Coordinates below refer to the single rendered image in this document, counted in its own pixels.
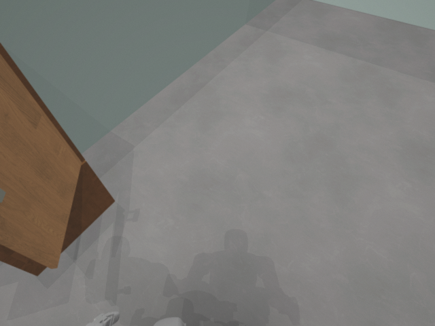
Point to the robot left hand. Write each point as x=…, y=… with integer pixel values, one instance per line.
x=105, y=319

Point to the cupboard door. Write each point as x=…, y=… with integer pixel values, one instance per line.
x=38, y=172

